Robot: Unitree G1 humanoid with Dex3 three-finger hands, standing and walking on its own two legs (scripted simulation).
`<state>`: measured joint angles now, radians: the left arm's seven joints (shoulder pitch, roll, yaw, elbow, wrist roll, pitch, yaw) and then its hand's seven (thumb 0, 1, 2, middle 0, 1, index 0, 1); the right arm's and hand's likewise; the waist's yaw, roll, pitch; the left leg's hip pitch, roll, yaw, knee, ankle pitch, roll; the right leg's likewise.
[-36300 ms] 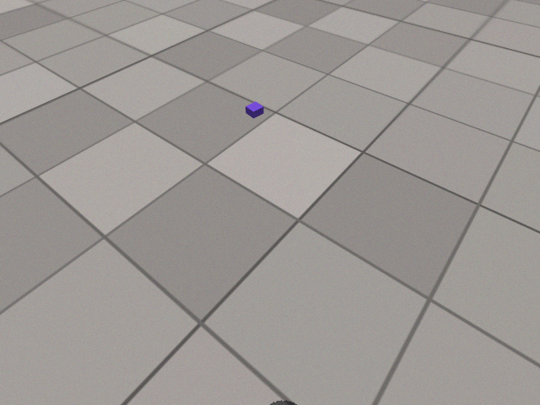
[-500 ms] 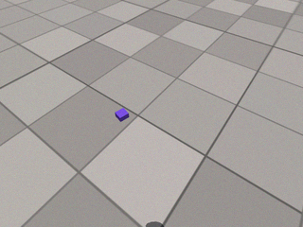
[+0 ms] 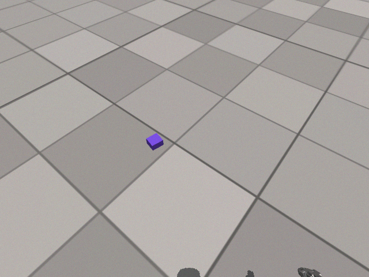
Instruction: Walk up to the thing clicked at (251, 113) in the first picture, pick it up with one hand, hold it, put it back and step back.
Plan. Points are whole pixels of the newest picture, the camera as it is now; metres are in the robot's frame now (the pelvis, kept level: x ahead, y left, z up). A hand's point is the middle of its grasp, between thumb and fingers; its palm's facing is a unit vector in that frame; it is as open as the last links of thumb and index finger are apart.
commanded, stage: step back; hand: left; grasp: from above
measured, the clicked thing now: (154, 141) +1.05 +0.24 -0.74
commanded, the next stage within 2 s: stand in 0.06 s
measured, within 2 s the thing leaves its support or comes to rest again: neither
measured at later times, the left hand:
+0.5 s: hand out of the picture +0.10 +0.24 -0.14, palm faces -0.03 -0.94 -0.34, open 7.4 cm
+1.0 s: hand out of the picture +0.08 +0.24 -0.14, palm faces -0.03 -0.94 -0.34, open 7.4 cm
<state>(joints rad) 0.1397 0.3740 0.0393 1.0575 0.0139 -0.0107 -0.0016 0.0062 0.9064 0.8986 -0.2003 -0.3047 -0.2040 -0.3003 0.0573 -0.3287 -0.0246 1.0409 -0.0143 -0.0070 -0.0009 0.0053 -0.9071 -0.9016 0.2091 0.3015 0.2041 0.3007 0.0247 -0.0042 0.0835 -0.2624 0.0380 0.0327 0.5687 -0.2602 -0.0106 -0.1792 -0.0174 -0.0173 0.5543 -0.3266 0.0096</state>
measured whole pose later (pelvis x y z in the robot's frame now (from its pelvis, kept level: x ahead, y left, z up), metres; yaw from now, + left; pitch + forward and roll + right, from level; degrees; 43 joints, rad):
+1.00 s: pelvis +0.00 -0.01 +0.02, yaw -1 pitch -2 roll +0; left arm 0.11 0.35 0.00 1.14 0.01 -0.01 -0.01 0.01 0.91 0.90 -0.20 -0.30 -0.20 -0.30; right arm 0.10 -0.35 0.00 1.15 -0.01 -0.01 0.01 0.01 -0.91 -0.90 0.21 0.30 0.20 0.30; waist 0.00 0.00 0.05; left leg -0.14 0.05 0.04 0.32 -0.13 -0.03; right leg -0.07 0.00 -0.01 0.32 -0.21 0.00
